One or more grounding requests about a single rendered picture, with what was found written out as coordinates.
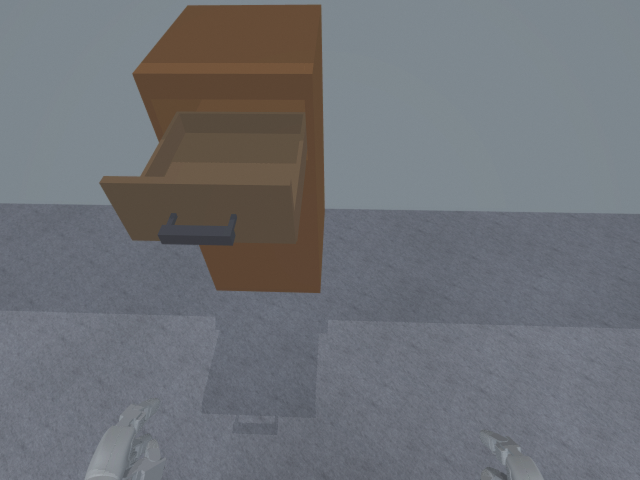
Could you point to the robot left hand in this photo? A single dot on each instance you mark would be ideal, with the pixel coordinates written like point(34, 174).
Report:
point(118, 451)

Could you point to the handle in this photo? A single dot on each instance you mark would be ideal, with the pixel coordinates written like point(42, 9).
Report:
point(196, 234)

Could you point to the drawer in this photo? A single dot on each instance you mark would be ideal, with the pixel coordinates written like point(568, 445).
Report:
point(209, 165)

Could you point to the robot right hand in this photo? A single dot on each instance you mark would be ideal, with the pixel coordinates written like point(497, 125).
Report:
point(508, 452)

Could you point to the cabinet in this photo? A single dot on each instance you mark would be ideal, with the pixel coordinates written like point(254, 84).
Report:
point(249, 58)

